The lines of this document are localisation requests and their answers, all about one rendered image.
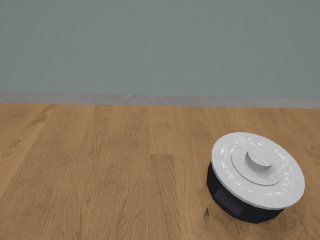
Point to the knob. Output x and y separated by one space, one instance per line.
259 158

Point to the lid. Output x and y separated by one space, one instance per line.
277 188

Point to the table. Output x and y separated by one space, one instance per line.
139 172

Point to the pot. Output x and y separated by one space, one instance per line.
233 205

